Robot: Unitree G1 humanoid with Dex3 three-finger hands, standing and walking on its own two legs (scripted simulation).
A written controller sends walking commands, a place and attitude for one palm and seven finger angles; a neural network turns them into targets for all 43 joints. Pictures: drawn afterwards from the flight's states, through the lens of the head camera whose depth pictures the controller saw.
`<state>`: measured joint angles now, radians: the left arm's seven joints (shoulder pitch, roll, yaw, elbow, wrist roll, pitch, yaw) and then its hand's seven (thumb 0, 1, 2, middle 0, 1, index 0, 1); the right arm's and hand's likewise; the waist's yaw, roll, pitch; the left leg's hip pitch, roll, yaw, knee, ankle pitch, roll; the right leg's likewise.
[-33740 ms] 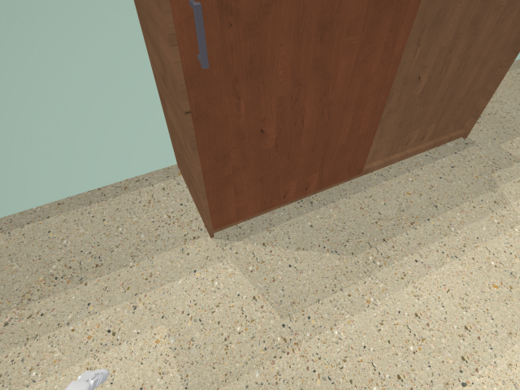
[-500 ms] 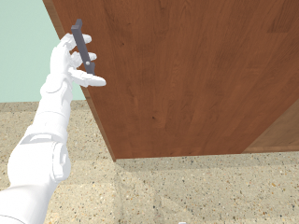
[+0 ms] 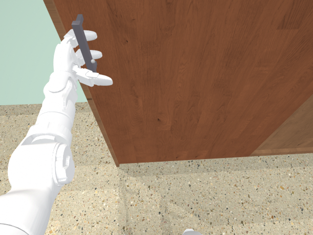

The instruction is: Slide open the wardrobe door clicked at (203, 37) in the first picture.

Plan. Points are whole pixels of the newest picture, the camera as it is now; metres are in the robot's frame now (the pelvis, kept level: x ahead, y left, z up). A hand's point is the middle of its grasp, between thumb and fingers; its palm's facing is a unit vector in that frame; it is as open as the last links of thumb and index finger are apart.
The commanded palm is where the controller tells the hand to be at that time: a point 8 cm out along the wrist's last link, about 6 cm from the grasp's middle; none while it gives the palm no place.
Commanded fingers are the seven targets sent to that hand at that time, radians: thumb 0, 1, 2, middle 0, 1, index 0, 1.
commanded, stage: slide the fingers in behind the handle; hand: left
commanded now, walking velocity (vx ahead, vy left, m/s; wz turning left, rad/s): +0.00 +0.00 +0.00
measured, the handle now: (87, 48) +0.55 +0.15 +0.17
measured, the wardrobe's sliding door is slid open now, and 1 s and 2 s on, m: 0.00 0.00 0.00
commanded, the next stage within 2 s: grip the handle and tug to test in 0.12 s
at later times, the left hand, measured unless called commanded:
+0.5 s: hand (92, 60) +0.51 +0.13 +0.16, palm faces -0.01 -1.00 +0.00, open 11.9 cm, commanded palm +0.48 +0.18 +0.16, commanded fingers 0.00 0.20 0.60 -0.38 -1.30 -0.38 -1.30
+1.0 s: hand (91, 60) +0.51 +0.13 +0.16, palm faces -0.01 -1.00 -0.01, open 5.6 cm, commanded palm +0.49 +0.19 +0.16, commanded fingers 0.00 0.90 0.90 -0.45 -1.40 -0.45 -1.40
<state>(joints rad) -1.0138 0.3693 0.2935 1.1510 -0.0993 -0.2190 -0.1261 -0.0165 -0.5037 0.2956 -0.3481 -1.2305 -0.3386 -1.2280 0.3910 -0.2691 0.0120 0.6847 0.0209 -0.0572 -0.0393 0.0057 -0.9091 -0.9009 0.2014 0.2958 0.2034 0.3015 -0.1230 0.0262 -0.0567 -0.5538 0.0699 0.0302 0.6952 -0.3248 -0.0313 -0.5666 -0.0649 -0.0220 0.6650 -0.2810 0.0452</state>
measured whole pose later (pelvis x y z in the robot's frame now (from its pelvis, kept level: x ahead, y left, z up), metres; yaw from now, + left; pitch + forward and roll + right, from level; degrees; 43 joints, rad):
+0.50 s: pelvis +0.00 +0.00 +0.00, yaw +0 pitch +11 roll -1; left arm -1.05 0.38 0.29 1.18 -0.09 -0.22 -0.12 -0.01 -0.22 0.42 -0.38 -1.25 -0.36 -1.26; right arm 0.40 -0.27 0.02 0.68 0.02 -0.06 -0.04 0.01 -0.91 -0.90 0.20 0.30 0.20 0.30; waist -0.13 0.03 -0.06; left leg -0.59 0.07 0.02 0.71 -0.32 -0.03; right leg -0.59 -0.07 -0.03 0.68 -0.28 0.05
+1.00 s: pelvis +0.00 +0.00 +0.00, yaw +1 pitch +11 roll -1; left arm -1.03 0.37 0.27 1.16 -0.10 -0.21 -0.13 -0.01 0.66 0.79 -0.42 -1.37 -0.44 -1.39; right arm 0.39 -0.27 0.01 0.68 0.02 -0.05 -0.04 0.01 -0.91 -0.90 0.20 0.30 0.20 0.30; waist -0.12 0.03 -0.06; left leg -0.57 0.07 0.01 0.71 -0.33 -0.03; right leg -0.58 -0.07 -0.03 0.67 -0.29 0.04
